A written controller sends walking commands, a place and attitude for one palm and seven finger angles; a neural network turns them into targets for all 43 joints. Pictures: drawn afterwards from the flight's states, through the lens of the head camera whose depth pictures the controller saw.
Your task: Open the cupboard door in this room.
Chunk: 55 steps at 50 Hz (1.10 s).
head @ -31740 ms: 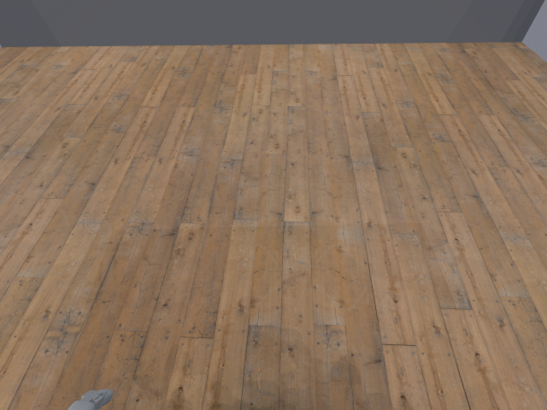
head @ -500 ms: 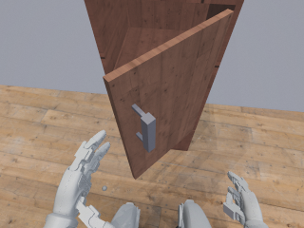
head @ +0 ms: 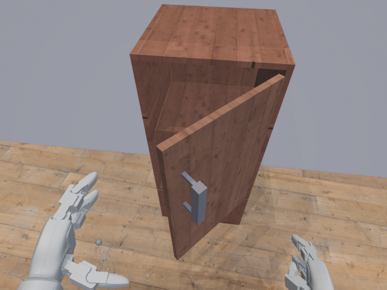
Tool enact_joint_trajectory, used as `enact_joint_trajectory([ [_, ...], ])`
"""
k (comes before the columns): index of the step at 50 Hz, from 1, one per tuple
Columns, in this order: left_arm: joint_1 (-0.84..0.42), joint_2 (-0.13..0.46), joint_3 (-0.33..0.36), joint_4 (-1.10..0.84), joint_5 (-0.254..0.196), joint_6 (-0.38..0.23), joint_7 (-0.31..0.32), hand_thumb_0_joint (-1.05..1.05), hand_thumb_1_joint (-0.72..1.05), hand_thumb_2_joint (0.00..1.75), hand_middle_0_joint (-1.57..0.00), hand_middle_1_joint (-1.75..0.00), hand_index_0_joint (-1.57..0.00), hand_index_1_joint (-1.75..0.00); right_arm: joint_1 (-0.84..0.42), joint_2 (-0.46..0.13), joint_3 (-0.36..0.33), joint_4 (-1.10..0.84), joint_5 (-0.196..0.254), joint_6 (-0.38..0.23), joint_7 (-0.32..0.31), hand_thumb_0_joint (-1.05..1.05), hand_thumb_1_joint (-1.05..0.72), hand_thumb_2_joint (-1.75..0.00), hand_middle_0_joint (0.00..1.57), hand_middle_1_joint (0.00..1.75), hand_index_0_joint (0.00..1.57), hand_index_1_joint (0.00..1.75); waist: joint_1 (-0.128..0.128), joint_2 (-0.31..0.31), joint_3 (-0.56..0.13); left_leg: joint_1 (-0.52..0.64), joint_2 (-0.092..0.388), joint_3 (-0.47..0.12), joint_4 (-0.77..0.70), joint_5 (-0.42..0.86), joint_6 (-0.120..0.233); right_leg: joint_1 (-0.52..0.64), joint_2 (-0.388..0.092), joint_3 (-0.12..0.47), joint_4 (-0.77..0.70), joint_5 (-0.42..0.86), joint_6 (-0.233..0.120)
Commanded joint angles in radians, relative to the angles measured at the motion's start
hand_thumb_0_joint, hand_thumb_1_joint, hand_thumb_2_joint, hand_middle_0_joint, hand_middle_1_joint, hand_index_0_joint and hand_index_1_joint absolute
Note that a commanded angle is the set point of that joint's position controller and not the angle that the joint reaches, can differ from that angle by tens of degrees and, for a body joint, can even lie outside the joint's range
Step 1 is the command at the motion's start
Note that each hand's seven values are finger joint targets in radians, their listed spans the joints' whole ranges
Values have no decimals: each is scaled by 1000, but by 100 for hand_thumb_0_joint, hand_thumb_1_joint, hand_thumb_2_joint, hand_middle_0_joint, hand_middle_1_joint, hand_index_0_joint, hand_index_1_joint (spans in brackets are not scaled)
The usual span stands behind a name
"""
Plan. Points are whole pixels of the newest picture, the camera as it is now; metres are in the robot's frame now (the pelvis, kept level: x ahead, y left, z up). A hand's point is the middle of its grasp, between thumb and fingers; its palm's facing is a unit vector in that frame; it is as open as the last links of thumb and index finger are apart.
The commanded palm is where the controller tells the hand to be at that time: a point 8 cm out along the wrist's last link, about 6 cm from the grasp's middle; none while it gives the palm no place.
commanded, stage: draw the hand back to the body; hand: left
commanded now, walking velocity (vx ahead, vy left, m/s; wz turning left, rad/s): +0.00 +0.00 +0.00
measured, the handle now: (192, 198) +0.32 +0.03 +0.01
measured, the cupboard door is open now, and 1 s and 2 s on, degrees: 48 48 48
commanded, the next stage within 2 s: step back with the hand held close in 0.96 s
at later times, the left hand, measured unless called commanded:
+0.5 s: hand (34, 188) +0.21 +0.24 +0.20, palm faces +0.40 -0.82 -0.41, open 10.0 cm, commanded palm +0.16 +0.29 +0.22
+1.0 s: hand (25, 182) +0.21 +0.25 +0.22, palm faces +0.45 -0.80 -0.40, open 7.4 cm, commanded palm +0.16 +0.28 +0.23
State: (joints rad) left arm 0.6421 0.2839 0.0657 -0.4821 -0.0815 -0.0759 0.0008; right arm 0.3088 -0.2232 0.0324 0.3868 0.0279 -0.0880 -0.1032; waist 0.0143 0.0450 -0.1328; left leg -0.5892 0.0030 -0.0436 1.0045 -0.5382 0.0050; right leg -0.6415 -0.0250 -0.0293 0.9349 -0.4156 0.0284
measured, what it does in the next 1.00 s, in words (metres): rises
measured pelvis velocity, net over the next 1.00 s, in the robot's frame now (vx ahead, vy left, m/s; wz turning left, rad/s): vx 0.02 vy -0.02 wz -0.02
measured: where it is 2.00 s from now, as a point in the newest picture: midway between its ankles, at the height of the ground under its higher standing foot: outside the picture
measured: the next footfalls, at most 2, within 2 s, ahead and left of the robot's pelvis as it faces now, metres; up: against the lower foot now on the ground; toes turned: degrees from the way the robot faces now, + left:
none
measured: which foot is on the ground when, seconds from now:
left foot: down 0.00-1.00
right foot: down 0.00-1.00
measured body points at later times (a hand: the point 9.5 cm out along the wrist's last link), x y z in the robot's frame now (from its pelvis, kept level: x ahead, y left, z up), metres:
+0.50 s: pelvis +0.02 +0.00 +0.05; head +0.01 -0.02 +0.50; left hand +0.19 +0.28 +0.22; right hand +0.21 -0.22 -0.02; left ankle -0.01 +0.11 -0.68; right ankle +0.03 -0.14 -0.68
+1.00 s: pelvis +0.02 -0.02 +0.06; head +0.00 -0.03 +0.51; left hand +0.18 +0.29 +0.24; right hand +0.20 -0.24 -0.02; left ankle -0.01 +0.11 -0.68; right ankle +0.03 -0.14 -0.68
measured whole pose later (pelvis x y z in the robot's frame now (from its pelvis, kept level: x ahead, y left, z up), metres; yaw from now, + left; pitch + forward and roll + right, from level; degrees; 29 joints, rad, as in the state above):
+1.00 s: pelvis +0.02 -0.02 +0.06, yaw -1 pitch -5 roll -1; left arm 0.46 0.33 0.34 -0.40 -0.05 -0.08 0.11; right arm 0.20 -0.22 0.02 0.64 -0.01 -0.14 -0.10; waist 0.07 0.06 0.03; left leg -0.05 0.03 -0.01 0.44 -0.31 -0.01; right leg -0.13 0.00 -0.01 0.42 -0.20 0.01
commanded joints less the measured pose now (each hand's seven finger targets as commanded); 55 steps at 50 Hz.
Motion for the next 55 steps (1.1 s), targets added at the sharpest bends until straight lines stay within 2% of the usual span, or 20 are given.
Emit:
enact_joint_trajectory([
  [1,-12,98,79,-241,51,9,111,0,-8,48,-16,-30,-16,-30,-79,-91,-28,-141,-9,-53,-21,0,-90,-90,20,30,20,30,9,13,-31,68,6,13,-294,305,2,222,17,-33,-207,161,-50],
  [3,-22,133,127,-205,57,16,131,0,-1,51,-17,-30,-17,-30,-94,-94,-26,-118,-12,-60,-27,0,-90,-90,20,30,20,30,18,-17,-20,93,5,17,-323,321,3,275,16,-33,-239,188,-52],
  [8,-93,152,162,-229,60,5,143,0,17,58,-17,-30,-17,-30,-119,-97,-16,-81,-14,-89,-28,0,-90,-90,20,30,20,30,26,22,6,190,8,15,-401,367,0,348,13,-33,-308,215,-52],
  [12,-104,160,208,-189,54,0,145,0,31,64,-18,-30,-18,-30,-136,-93,-16,-40,-19,-106,-25,0,-90,-90,20,30,20,30,32,-19,42,239,9,25,-456,400,-1,406,13,-35,-358,259,-46],
  [16,-154,177,252,-192,51,-17,143,0,44,70,-18,-30,-18,-30,-159,-92,-16,-8,-19,-117,-21,0,-90,-90,20,30,20,30,39,22,57,295,10,33,-502,444,-4,456,14,-32,-401,292,-46],
  [19,-165,194,297,-163,42,-24,141,0,55,75,-19,-30,-19,-30,-176,-95,-20,15,-22,-119,-20,0,-90,-90,20,30,20,30,45,-24,67,323,13,35,-532,474,-2,499,17,-30,-431,332,-46],
  [22,-213,218,340,-171,38,-36,139,0,65,80,-19,-30,-19,-30,-189,-92,-22,31,-25,-118,-15,0,-90,-90,20,30,20,30,50,22,64,351,9,46,-558,470,-2,528,16,-24,-460,340,-46],
  [23,-220,233,360,-163,37,-38,140,0,69,81,-19,-30,-19,-30,-195,-95,-25,38,-25,-119,-17,0,-90,-90,20,30,20,30,54,-3,63,361,12,45,-562,485,-1,541,19,-23,-469,355,-49],
  [29,-279,274,435,-178,27,-59,139,0,90,90,-20,-30,-20,-30,-211,-95,-33,67,-28,-118,-8,0,-90,-90,20,30,20,30,59,46,52,414,13,57,-592,561,-3,585,17,-14,-501,425,-47],
  [31,-233,206,384,-101,23,-50,126,0,90,90,-20,-30,-20,-30,-210,-93,-35,79,-29,-111,0,0,-90,-90,20,30,20,30,53,12,92,416,17,63,-600,561,-2,568,19,-20,-515,421,-41],
  [33,-235,195,367,-88,22,-50,119,0,90,90,-20,-30,-20,-30,-217,-101,-43,78,-27,-104,3,0,-90,-90,20,30,20,30,53,-7,97,424,19,64,-609,559,2,577,20,-20,-528,423,-42],
  [35,-247,213,380,-101,22,-51,118,0,90,90,-20,-30,-20,-30,-225,-102,-45,74,-28,-94,5,0,-90,-90,20,30,20,30,56,-26,80,429,17,63,-619,532,6,586,22,-14,-533,407,-40],
  [38,-251,245,405,-122,25,-56,122,0,90,90,-20,-30,-20,-30,-233,-100,-47,76,-31,-92,2,0,-90,-90,20,30,20,30,63,-4,54,442,13,68,-622,539,7,613,20,-10,-540,425,-43],
  [43,-294,260,410,-160,32,-64,129,0,90,90,-20,-30,-20,-30,-243,-93,-42,83,-33,-104,-5,0,-90,-90,20,30,20,30,61,48,67,450,5,67,-634,489,4,607,21,-6,-562,378,-45],
  [46,-275,238,398,-132,28,-63,128,0,90,90,-20,-30,-20,-30,-241,-89,-42,89,-32,-107,-3,0,-90,-90,20,30,20,30,58,17,88,449,7,67,-643,469,5,595,25,-4,-573,354,-41],
  [50,-289,236,393,-126,32,-66,128,0,90,90,-20,-30,-20,-30,-244,-90,-43,96,-32,-114,-3,0,-90,-90,20,30,20,30,58,41,103,455,5,67,-651,450,5,587,27,-2,-582,331,-41],
  [52,-287,227,387,-114,31,-67,126,0,90,90,-20,-30,-20,-30,-244,-90,-45,95,-31,-114,-2,0,-90,-90,20,30,20,30,57,-5,106,455,8,63,-656,440,6,583,30,-4,-587,314,-39],
  [53,-286,237,394,-110,33,-68,126,0,90,90,-20,-30,-20,-30,-247,-94,-47,98,-33,-115,-4,0,-90,-90,20,30,20,30,61,5,102,457,7,66,-657,449,6,594,29,-4,-588,325,-42],
  [54,-368,248,392,-148,32,-72,128,0,90,90,-20,-30,-20,-30,-253,-94,-44,99,-33,-116,-3,0,-90,-90,20,30,20,30,52,18,101,460,5,64,-660,440,7,588,28,2,-592,322,-39],
  [55,-441,353,510,-154,40,-115,137,0,90,90,-20,-30,-20,-30,-230,-119,-44,69,-25,-95,1,0,-90,-90,20,30,20,30,3,-35,189,374,14,52,-627,359,22,483,-5,91,-652,340,-36],
])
